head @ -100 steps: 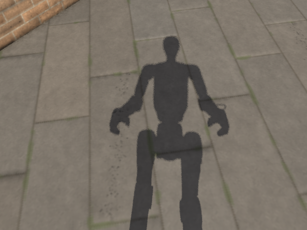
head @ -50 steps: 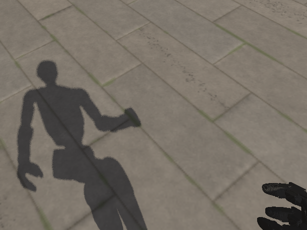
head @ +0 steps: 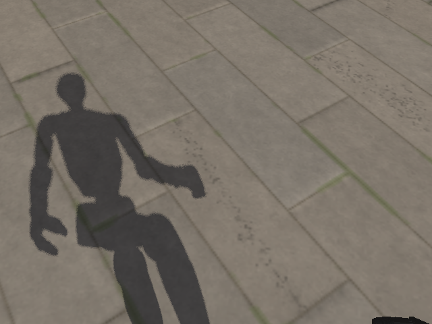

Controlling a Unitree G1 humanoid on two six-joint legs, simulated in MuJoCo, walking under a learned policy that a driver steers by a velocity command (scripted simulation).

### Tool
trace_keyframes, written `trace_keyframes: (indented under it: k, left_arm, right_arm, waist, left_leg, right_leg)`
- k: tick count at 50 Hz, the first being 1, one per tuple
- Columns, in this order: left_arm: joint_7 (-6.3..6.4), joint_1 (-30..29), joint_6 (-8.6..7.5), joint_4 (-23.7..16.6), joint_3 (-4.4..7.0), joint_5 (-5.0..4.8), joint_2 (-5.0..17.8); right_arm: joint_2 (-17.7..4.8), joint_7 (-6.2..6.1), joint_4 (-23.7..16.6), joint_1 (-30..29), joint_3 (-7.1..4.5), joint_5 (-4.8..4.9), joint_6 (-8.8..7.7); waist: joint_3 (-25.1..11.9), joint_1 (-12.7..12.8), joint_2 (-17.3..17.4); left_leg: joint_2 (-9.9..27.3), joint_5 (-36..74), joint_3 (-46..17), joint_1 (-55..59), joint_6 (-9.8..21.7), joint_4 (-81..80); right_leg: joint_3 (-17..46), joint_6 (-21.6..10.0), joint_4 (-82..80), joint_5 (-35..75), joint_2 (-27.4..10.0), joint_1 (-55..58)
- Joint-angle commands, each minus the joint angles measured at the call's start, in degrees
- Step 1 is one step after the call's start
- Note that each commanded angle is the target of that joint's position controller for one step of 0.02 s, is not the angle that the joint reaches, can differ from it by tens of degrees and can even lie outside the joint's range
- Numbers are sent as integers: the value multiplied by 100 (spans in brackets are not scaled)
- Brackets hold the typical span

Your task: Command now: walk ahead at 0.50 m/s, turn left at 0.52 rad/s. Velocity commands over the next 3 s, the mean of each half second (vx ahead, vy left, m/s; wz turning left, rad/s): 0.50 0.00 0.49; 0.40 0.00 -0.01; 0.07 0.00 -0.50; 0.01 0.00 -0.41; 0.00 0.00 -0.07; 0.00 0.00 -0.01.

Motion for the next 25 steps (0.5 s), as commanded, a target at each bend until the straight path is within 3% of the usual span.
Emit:
trace_keyframes:
  k: [1, 2, 3, 4, 5, 6, 7, 8, 9, 10, 13, 15, 18, 22, 25]
  left_arm:
    - [81, -154, 84, -303, 313, -76, 1228]
    - [101, -240, 135, -331, 313, -94, 1256]
    - [128, -233, 121, -381, 260, -68, 1155]
    - [75, 220, 20, -661, 39, 161, 411]
    - [-1, 97, -212, -775, -52, 82, 422]
    - [-70, -616, -343, -946, 64, -154, 862]
    - [-71, -823, -422, -1040, 35, -182, 819]
    - [-18, -815, -446, -972, 41, -41, 775]
    - [10, -731, -406, -932, 86, 70, 836]
    - [0, -636, -335, -927, 103, 103, 836]
    - [6, -693, -182, -963, 44, 164, 593]
    - [9, -1152, -160, -1100, -18, 163, 454]
    - [-71, -1731, -211, -1187, -106, 106, 293]
    - [-206, -2165, -312, -1302, -79, 28, 449]
    - [-233, -1957, -356, -1294, 2, 27, 634]
  right_arm:
    - [-680, 38, -504, 60, -251, 6, -39]
    - [-909, -1, -342, 795, -394, 26, -19]
    - [-1266, -101, -100, 1751, -593, 35, 31]
    - [-1928, -217, -53, 1943, -733, 63, 64]
    - [-1823, -178, -294, 1918, -642, 23, -39]
    - [-1406, -146, -249, 1797, -525, -10, -121]
    - [-1240, -149, -231, 1551, -481, 2, -178]
    - [-1070, -161, -273, 1169, -434, 10, -198]
    - [-890, -183, -359, 914, -375, -38, -208]
    - [-852, -204, -433, 808, -356, -89, -209]
    - [-976, -300, -364, 913, -397, -55, -234]
    - [-1080, -380, -287, 1077, -426, -26, -210]
    - [-1054, -441, -185, 1278, -407, -6, -156]
    - [-1017, -440, 66, 1714, -375, 8, -140]
    - [-1054, -446, 153, 1726, -394, -24, -102]
  waist:
    - [-218, -489, -683]
    - [-620, -926, -655]
    - [-1104, -1405, -432]
    - [-1514, -963, 1051]
    - [-2490, -985, 876]
    - [-1869, -1211, 360]
    - [-1168, -1025, 149]
    - [-775, -748, -186]
    - [-612, -544, -109]
    - [-584, -415, 25]
    - [-476, -365, -3]
    - [-331, -508, 52]
    - [-291, -785, 262]
    - [-180, -1000, 329]
    - [-128, -820, 492]
  left_leg:
    - [-468, -767, 475, 583, 354, 7]
    - [-716, -728, 557, 1567, 530, -189]
    - [-721, -484, 180, 3194, 764, -453]
    - [732, -859, -2540, 5199, 1614, -648]
    - [1541, -1777, -5104, 5927, 2325, -1679]
    - [1416, -1724, -4442, 5568, 1948, -2004]
    - [1177, -1329, -3647, 4753, 1729, -2022]
    - [921, -690, -3039, 3941, 1535, -2012]
    - [724, -68, -2618, 3348, 1445, -2095]
    - [621, 279, -2463, 2984, 1444, -2211]
    - [440, 1010, -1960, 2372, 1473, -2347]
    - [253, 915, -1715, 2181, 1321, -2345]
    - [36, 281, -1458, 2046, 1021, -2271]
    - [401, -125, -1847, 2586, 950, -2011]
    - [691, 354, -2173, 3117, 839, -1631]
  right_leg:
    - [301, -705, 976, 6002, -1664, 80]
    - [186, -579, 1986, 6321, -1524, -173]
    - [135, -350, 3427, 5443, -1294, -1161]
    - [252, 57, 5579, 658, -408, -3682]
    - [1728, 102, 6631, -1471, 286, -4711]
    - [2113, -10, 6674, -997, -60, -5267]
    - [2035, -109, 6223, -469, -296, -5286]
    - [2006, -95, 5707, -111, -520, -4993]
    - [2023, -56, 5340, 140, -656, -4573]
    - [2030, 5, 5185, 287, -694, -4269]
    - [1847, 269, 4482, 632, -640, -4079]
    - [1790, 388, 3650, 1328, -529, -4117]
    - [1709, 400, 2293, 2491, -288, -3667]
    - [1796, 202, 1618, 2710, -220, -3564]
    - [1774, -97, 1403, 1963, -194, -3431]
